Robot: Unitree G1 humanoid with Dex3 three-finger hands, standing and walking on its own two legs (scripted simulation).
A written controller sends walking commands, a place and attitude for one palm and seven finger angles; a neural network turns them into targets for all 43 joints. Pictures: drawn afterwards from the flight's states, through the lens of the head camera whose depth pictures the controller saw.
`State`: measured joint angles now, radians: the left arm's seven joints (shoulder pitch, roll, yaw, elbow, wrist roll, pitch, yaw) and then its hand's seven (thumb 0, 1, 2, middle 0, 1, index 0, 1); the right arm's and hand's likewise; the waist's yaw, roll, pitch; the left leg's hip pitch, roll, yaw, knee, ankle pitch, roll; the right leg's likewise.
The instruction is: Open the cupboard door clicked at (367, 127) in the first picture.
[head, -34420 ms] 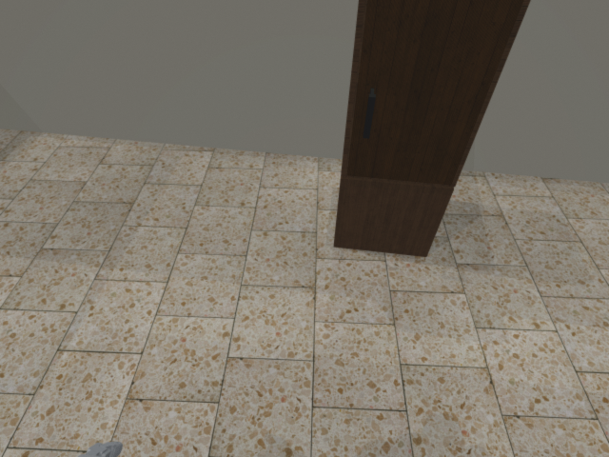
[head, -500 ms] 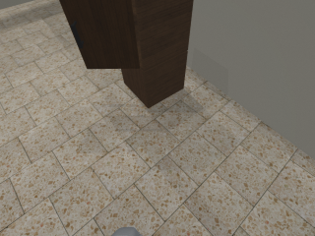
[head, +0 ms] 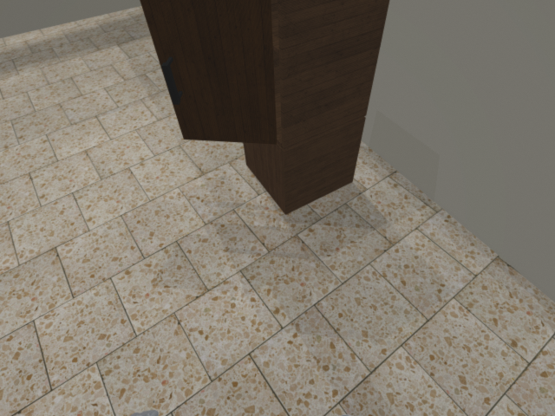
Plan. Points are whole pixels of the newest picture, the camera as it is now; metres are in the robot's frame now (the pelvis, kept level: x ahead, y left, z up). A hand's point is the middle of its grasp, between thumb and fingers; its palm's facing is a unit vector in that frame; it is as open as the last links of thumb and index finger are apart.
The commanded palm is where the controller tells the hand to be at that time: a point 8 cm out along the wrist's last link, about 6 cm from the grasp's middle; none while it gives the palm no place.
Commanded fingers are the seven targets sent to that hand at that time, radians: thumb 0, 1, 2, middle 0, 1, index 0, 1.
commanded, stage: take the last steps up to it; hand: left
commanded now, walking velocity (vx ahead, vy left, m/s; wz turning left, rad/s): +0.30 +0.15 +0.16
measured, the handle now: (173, 81) +1.04 +0.39 -0.08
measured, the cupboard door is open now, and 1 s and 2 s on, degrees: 53 53 53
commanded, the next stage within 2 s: come to a stop and stand still in 1.10 s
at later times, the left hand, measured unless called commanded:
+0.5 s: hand out of the picture +0.04 +0.21 -0.18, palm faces +0.23 -0.96 -0.16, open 7.3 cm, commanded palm none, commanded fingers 0.00 0.90 0.90 -0.20 -0.30 -0.20 -0.30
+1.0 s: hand (163, 237) +0.49 +0.29 -0.15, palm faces +0.02 -0.97 -0.23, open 7.4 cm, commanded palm none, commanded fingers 0.00 0.90 0.90 -0.20 -0.30 -0.20 -0.30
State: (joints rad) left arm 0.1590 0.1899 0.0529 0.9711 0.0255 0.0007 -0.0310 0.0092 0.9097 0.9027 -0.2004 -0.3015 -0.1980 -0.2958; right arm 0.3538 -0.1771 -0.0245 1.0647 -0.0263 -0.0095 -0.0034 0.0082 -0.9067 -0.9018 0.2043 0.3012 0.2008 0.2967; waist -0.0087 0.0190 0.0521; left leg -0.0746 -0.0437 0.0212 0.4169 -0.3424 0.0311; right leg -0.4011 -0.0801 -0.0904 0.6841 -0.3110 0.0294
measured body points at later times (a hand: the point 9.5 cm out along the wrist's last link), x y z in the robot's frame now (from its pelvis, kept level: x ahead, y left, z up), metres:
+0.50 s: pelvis +0.17 +0.06 -0.01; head +0.20 +0.07 +0.44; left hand +0.04 +0.26 -0.16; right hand +0.34 -0.15 -0.14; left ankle +0.25 +0.18 -0.74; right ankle +0.06 -0.11 -0.73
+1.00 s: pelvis +0.36 +0.10 -0.01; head +0.39 +0.08 +0.44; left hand +0.49 +0.34 -0.13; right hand +0.28 -0.12 -0.17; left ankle +0.25 +0.18 -0.73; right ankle +0.40 +0.01 -0.74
